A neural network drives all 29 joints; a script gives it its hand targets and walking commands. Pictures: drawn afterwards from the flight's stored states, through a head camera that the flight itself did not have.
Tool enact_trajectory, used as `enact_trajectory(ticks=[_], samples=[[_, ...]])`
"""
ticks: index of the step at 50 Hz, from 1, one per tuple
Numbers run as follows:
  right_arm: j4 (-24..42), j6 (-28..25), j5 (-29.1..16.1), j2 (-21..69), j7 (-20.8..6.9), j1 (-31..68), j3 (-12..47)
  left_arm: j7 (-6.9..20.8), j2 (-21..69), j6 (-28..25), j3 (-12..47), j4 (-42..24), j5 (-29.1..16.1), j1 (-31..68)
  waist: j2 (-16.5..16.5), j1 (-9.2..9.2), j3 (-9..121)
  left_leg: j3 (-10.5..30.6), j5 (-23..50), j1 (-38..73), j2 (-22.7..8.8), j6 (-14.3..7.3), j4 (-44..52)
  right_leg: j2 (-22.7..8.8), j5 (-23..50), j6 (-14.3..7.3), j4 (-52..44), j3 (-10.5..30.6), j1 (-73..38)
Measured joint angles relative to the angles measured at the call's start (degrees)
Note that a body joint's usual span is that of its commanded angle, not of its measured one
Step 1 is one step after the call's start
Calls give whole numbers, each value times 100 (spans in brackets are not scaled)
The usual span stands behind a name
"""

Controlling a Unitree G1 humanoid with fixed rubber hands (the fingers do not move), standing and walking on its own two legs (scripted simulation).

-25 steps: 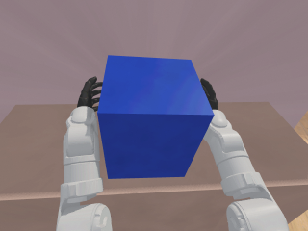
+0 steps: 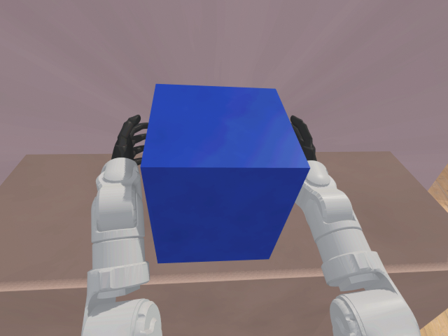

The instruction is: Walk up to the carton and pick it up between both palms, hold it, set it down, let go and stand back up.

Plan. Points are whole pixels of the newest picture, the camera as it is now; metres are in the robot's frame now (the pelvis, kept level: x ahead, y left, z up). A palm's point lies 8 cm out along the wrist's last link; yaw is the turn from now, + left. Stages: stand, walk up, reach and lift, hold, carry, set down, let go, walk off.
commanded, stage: hold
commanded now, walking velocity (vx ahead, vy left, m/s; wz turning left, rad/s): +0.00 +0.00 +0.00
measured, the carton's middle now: (216, 177) +0.36 +0.02 +0.16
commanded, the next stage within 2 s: none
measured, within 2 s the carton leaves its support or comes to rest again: neither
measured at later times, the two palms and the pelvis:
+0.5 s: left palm (127, 159) +0.36 +0.17 +0.20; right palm (302, 158) +0.36 -0.14 +0.19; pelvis +0.00 +0.00 +0.00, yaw +0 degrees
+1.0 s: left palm (127, 160) +0.36 +0.17 +0.20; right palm (302, 160) +0.36 -0.14 +0.19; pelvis +0.00 +0.00 +0.00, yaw +0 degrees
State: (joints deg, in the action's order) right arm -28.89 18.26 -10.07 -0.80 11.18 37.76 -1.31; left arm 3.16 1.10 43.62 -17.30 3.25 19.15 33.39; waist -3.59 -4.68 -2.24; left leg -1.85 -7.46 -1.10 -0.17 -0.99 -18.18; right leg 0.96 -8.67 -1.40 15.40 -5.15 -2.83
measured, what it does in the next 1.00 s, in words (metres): stands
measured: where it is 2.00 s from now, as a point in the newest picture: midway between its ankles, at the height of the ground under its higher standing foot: outside the picture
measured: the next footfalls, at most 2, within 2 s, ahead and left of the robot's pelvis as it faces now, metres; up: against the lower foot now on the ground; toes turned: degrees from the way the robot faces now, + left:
none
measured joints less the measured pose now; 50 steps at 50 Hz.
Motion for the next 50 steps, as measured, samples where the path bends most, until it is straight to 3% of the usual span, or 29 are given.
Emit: enact_trajectory(ticks=[11, 50], samples=[[-234, -41, 135, 37, -70, 179, -169, 7, -16, -43, -84, 274, 28, 229, 17, 24, 32, -15, 61, -69, 1, -7, 61, -1, 32, -4, 1, 14, 103], [-20, -12, 5, -9, -3, 45, -20, 28, -6, 4, -9, 37, 23, 47, 14, -3, -19, -11, 1, -7, 2, -5, 20, -1, 5, 4, -19, 14, 12]])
